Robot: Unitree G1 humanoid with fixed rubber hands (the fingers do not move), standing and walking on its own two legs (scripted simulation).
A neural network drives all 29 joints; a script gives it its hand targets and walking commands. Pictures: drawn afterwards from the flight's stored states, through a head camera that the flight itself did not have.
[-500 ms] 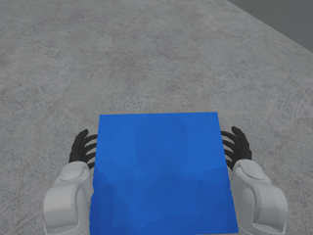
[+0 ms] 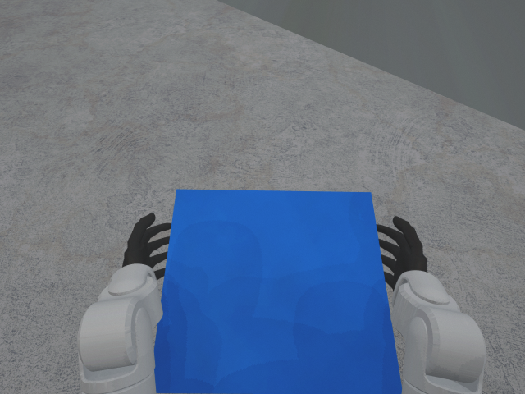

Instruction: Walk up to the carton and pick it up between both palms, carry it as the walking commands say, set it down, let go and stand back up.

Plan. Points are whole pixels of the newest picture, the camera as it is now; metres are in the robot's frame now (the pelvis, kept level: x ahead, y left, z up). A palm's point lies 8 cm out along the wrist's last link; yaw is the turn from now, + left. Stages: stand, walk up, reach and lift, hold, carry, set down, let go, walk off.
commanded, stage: carry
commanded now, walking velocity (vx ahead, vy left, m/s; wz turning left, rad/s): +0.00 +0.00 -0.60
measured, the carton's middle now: (270, 293) +0.26 +0.00 +0.00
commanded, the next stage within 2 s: none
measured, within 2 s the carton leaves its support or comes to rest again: neither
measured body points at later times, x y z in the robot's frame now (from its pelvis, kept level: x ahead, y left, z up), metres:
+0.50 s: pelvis -0.04 +0.00 +0.02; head -0.03 +0.02 +0.47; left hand +0.24 +0.13 +0.10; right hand +0.17 -0.22 +0.11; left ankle +0.00 +0.11 -0.72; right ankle -0.06 -0.12 -0.69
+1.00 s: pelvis -0.08 -0.02 +0.02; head -0.10 -0.02 +0.47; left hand +0.21 +0.08 +0.11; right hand +0.12 -0.26 +0.11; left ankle +0.00 +0.11 -0.72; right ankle -0.08 -0.14 -0.72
